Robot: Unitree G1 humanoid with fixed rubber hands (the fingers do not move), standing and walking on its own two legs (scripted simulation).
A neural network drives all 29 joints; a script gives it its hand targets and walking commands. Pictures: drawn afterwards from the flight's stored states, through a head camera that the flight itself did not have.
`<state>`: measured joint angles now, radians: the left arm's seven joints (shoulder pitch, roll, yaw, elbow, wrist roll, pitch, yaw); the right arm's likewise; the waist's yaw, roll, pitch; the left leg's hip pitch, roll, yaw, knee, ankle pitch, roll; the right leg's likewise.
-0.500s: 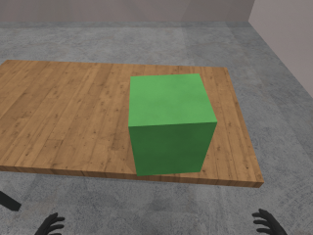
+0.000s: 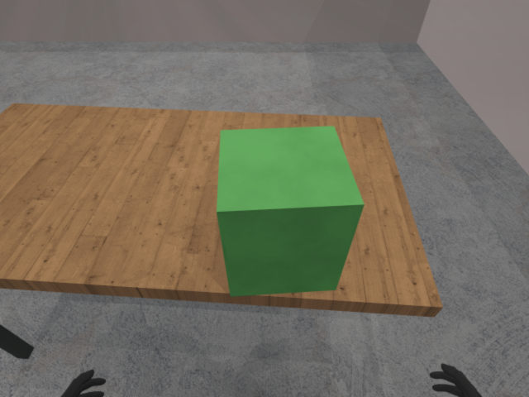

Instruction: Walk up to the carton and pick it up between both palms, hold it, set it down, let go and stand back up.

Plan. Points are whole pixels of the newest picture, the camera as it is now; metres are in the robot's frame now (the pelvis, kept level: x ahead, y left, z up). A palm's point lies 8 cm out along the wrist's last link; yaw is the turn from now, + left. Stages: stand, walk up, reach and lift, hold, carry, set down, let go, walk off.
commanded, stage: stand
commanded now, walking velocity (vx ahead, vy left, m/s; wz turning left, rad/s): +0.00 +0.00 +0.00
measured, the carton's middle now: (280, 213) +0.44 +0.02 +0.02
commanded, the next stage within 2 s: none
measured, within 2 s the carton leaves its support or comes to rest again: neither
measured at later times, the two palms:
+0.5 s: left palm out of the picture +0.07 +0.31 -0.08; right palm out of the picture +0.13 -0.30 -0.09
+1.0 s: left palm out of the picture +0.06 +0.31 -0.09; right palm out of the picture +0.12 -0.30 -0.09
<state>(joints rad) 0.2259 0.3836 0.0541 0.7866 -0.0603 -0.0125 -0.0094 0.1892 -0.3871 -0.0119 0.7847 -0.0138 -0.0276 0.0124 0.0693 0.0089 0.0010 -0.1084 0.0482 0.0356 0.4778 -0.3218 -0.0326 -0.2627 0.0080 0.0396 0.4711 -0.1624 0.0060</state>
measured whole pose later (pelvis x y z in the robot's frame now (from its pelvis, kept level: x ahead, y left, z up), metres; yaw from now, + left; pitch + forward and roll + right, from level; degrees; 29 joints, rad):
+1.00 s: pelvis -0.01 +0.00 +0.00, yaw +0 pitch -3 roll +0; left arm 0.23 0.38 0.05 0.86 -0.06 -0.01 -0.01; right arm 0.19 -0.39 -0.01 0.88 -0.01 -0.02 0.01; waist 0.07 0.00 0.00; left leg -0.11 0.05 0.04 0.48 -0.31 -0.03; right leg -0.26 0.01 0.04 0.46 -0.15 0.01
